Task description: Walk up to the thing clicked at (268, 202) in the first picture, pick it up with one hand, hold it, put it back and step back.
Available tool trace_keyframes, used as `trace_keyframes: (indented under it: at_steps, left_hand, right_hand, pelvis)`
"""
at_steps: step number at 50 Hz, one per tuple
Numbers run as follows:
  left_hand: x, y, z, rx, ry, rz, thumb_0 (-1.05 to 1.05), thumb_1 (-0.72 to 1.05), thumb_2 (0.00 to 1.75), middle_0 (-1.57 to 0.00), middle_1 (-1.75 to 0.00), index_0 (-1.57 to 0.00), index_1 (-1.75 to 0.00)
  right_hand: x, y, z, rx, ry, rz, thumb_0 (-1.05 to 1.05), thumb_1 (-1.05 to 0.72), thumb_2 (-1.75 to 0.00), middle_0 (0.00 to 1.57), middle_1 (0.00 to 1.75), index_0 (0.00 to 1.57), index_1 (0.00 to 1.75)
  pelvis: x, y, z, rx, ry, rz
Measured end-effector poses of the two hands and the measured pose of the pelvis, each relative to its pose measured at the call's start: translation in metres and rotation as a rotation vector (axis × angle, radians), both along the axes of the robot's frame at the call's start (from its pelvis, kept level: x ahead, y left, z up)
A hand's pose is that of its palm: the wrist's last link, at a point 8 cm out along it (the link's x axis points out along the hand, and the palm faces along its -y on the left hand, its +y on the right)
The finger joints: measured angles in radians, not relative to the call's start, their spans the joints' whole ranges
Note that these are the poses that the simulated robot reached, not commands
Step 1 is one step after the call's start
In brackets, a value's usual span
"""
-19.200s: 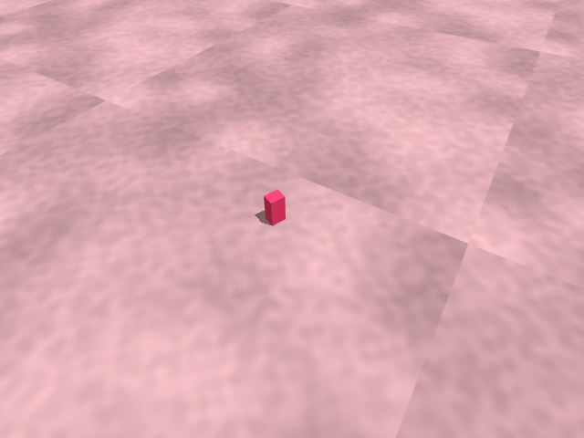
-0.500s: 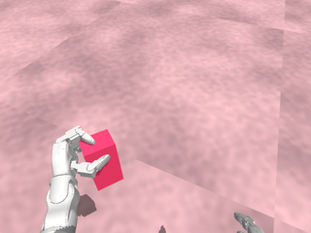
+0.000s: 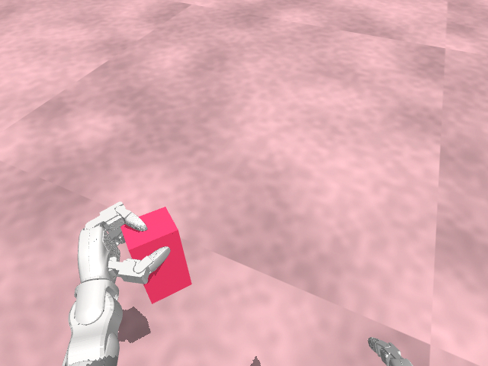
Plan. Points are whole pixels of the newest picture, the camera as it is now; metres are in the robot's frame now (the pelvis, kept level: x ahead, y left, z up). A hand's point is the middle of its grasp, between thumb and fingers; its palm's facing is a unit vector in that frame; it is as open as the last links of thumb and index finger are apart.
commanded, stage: hold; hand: left
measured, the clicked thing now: (158, 256) +0.33 +0.15 +0.00
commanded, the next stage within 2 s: crouch in 1.08 s
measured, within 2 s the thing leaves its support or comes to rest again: neither
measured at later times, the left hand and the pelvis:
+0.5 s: hand (133, 243) +0.32 +0.18 +0.06, palm faces +0.16 -0.99 +0.00, open 7.6 cm; pelvis +0.00 +0.01 +0.00, yaw +0 degrees
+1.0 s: hand (135, 243) +0.32 +0.17 +0.06, palm faces +0.16 -0.99 +0.00, open 7.6 cm; pelvis +0.00 +0.01 +0.00, yaw +0 degrees
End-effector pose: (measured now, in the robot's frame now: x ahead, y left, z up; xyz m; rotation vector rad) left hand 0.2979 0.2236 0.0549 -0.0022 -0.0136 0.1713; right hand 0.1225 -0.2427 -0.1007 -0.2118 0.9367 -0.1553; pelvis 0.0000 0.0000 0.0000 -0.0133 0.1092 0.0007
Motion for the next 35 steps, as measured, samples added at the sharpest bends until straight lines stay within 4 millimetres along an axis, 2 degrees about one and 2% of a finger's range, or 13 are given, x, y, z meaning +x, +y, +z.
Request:
trace_keyframes:
  at_steps: [12, 35]
  left_hand:
    - [0.005, 0.0, 0.002, -0.004, -0.003, -0.016, 0.02, -0.34, 1.01, -0.72, -1.1, -1.09, -1.28]
    - [-0.007, 0.007, 0.006, 0.005, -0.022, -0.003, 0.02, -0.35, 1.01, -0.72, -1.1, -1.1, -1.28]
  right_hand:
    - [0.0, 0.002, 0.001, -0.001, -0.001, -0.004, 0.01, -0.91, -0.9, 0.2, 0.3, 0.2, 0.3]
    - [-0.002, 0.009, 0.003, 0.007, -0.019, 0.004, 0.01, -0.92, -0.9, 0.2, 0.3, 0.2, 0.3]
  pelvis:
    - [0.0, 0.003, 0.0, -0.003, 0.0, 0.0]
    - [-0.005, 0.007, 0.0, -0.006, -0.015, 0.0]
